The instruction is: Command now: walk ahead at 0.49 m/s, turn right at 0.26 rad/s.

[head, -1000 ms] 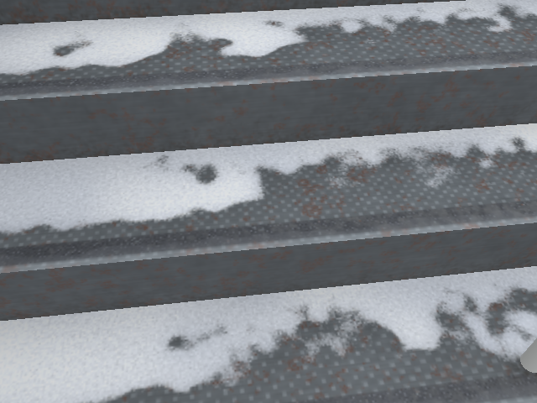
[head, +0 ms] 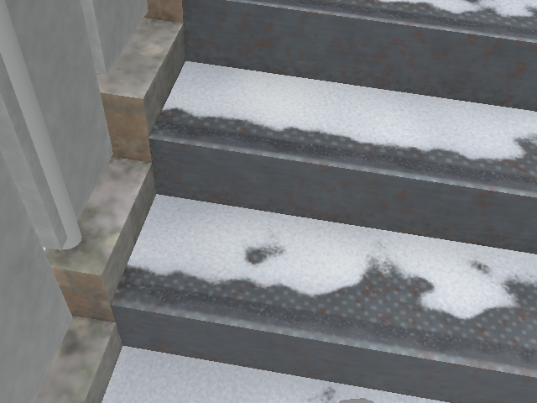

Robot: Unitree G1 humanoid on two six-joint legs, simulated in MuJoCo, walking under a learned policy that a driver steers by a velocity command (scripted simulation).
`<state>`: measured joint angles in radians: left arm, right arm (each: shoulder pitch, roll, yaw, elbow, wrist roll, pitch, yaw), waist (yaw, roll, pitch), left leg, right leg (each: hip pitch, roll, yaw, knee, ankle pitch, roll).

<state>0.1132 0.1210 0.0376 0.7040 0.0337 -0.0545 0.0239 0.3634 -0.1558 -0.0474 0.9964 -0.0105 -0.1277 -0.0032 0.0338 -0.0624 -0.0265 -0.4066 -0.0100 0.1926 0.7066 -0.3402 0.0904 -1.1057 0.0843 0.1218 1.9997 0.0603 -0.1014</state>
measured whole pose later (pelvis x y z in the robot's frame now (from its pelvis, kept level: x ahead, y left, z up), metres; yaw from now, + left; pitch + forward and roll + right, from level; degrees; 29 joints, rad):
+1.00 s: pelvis +0.55 +0.03 +0.28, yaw -32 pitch +2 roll +1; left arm 0.25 0.27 0.11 0.67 0.06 -0.04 -0.03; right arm 0.23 -0.18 -0.05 0.74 0.02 -0.03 0.00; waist 0.05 -0.07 -0.05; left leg -0.63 0.11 0.12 1.15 -0.55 -0.01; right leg -0.71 0.09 0.09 1.78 0.00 -0.02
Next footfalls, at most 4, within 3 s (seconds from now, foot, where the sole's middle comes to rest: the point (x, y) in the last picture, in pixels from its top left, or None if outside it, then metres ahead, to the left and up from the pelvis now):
0.32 right None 0.32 -0.05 -0.58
0.84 left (229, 264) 0.67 0.11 -0.41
1.44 right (506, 160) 0.88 -0.47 -0.24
2.18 left None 1.14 -0.57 -0.07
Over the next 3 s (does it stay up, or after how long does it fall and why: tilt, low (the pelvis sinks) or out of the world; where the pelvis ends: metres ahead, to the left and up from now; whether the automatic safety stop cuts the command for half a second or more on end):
stays up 1.43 -0.68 0.85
